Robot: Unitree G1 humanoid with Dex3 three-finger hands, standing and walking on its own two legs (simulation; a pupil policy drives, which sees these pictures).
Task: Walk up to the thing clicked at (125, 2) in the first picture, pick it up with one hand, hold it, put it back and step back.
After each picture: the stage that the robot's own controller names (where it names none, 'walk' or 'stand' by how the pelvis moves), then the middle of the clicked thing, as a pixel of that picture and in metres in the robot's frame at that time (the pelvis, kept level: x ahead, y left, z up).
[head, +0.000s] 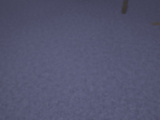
stand; (125, 5) +2.22 -0.63 -0.66
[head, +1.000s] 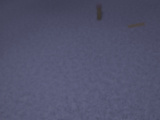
walk; (99, 12) +2.17 -0.07 -0.63
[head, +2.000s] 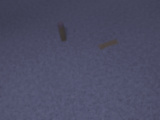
walk; (62, 32) +1.53 +0.31 -0.65
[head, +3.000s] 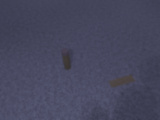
walk; (66, 59) +1.04 +0.26 -0.64
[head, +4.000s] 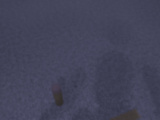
walk; (57, 95) +0.66 +0.23 -0.63
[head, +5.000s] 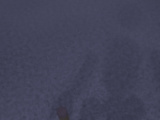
stand; (64, 118) +0.47 +0.21 -0.63
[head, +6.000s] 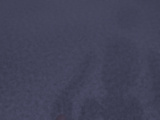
stand; out of the picture +0.44 +0.20 -0.66
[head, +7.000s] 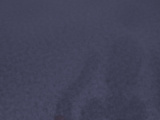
stand; out of the picture +0.45 +0.23 -0.66
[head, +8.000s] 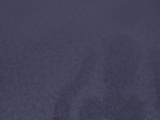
stand; out of the picture +0.44 +0.24 -0.66
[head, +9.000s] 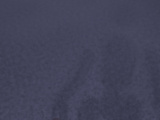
stand; out of the picture +0.43 +0.24 -0.66
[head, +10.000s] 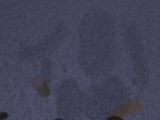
go down; (41, 87) +0.47 +0.24 -0.49
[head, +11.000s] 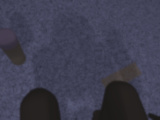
go down; (13, 49) +0.50 +0.29 -0.26
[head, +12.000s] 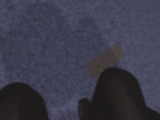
close in; out of the picture +0.49 +0.31 -0.19
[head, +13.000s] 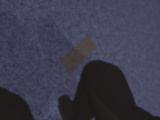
close; out of the picture +0.48 +0.34 -0.16
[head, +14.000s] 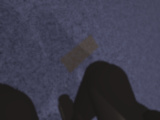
lift; out of the picture +0.44 +0.32 -0.16
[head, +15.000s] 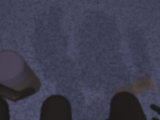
lift; (22, 78) +0.34 +0.22 -0.01
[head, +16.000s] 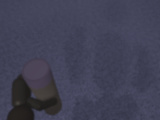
hold; (46, 91) +0.31 +0.15 +0.04
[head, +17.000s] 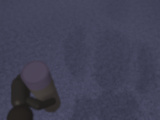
hold; (45, 91) +0.32 +0.16 +0.03
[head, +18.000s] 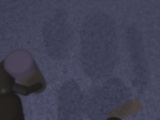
crouch; (30, 76) +0.38 +0.19 -0.03
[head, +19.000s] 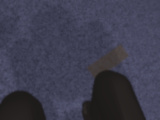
lower; out of the picture +0.50 +0.28 -0.07
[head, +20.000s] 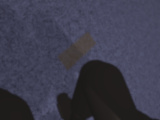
lower; out of the picture +0.45 +0.32 -0.17
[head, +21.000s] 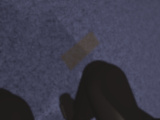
lower; out of the picture +0.44 +0.32 -0.17
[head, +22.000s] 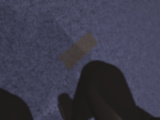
lower; out of the picture +0.44 +0.32 -0.17
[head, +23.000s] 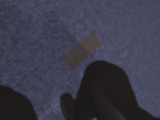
lower; out of the picture +0.44 +0.32 -0.17
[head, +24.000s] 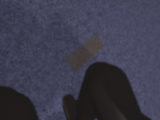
open; out of the picture +0.45 +0.29 -0.17
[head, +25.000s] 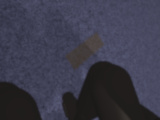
stand; out of the picture +0.44 +0.30 -0.17
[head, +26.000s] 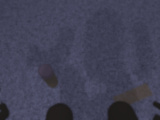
walk; (49, 77) +0.46 +0.21 -0.41
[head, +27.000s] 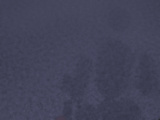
stand; out of the picture +0.41 +0.18 -0.60
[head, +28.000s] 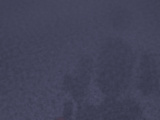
stand; out of the picture +0.40 +0.19 -0.60
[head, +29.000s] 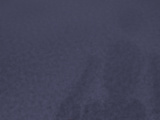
stand; out of the picture +0.42 +0.17 -0.65
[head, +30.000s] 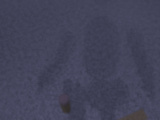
walk; (65, 104) +0.46 +0.14 -0.64
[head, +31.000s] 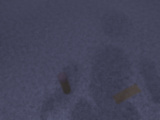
walk; (64, 84) +0.68 +0.22 -0.63
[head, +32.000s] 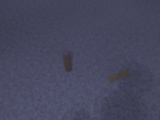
stand; (67, 61) +1.02 +0.20 -0.63
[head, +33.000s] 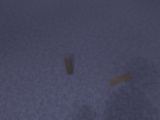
stand; (68, 64) +1.01 +0.20 -0.65
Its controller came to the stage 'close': yes
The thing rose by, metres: 0.68
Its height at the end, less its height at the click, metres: +0.00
